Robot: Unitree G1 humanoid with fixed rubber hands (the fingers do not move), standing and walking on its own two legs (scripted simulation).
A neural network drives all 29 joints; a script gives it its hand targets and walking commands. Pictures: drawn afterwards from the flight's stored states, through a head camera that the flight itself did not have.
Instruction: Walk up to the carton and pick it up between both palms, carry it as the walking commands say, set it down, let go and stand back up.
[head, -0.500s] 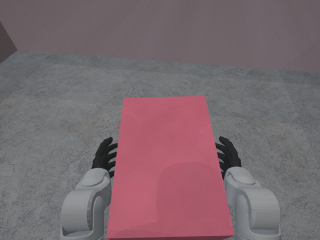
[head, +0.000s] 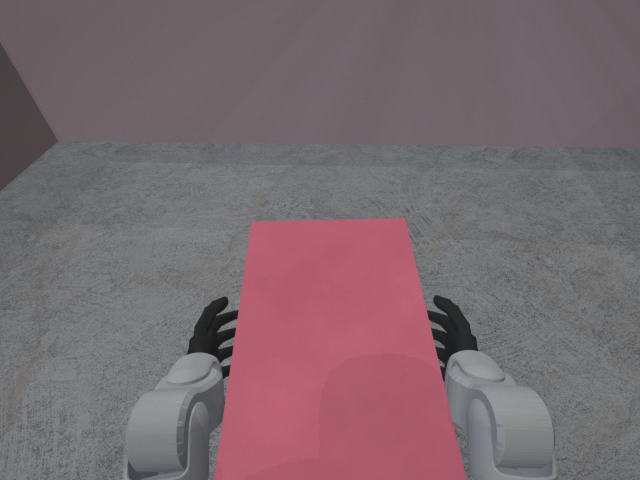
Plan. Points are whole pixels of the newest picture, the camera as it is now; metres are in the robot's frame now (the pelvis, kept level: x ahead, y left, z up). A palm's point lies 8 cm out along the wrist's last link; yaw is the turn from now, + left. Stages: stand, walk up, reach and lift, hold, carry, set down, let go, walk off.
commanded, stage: carry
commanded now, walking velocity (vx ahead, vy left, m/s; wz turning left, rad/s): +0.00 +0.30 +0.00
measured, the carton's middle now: (331, 377) +0.25 +0.00 +0.02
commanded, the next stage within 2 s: none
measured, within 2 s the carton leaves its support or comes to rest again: neither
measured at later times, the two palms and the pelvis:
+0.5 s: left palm out of the picture +0.21 +0.35 +0.09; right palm (261, 391) +0.20 +0.07 +0.09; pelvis -0.04 +0.21 +0.00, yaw -1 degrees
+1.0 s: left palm out of the picture +0.16 +0.57 +0.08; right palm (29, 439) +0.16 +0.30 +0.09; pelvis -0.08 +0.43 +0.00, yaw -1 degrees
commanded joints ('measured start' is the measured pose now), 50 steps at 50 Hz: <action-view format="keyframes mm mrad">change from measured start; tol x32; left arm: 1 -394 -853 -518 -128 -259 -26 -143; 50 -414 -911 -667 -237 -301 -21 -151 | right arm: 1 -469 867 601 -143 294 -56 140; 50 -354 881 557 -180 262 -76 167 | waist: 1 12 -180 -53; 9 11 -323 -137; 13 -19 323 -152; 30 39 -397 -111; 50 1 137 -200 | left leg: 1 -75 71 -75 50 80 -54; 12 512 248 -230 -781 284 60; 27 300 201 -153 -636 409 154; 30 -155 49 -53 -83 -194 6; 33 -76 54 -173 124 24 -15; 45 502 163 -119 -770 258 22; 50 423 239 -151 -660 507 190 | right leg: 1 96 -263 211 -289 180 -64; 10 109 -228 104 -87 408 6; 13 -362 24 15 414 -434 85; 16 -307 4 103 658 -243 50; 27 116 6 23 -133 -10 -6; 30 286 -581 654 -366 330 -260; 41 150 -274 109 -210 524 -48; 44 92 -206 50 -16 346 56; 46 -322 5 -41 352 -427 104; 50 -288 -6 100 666 -202 54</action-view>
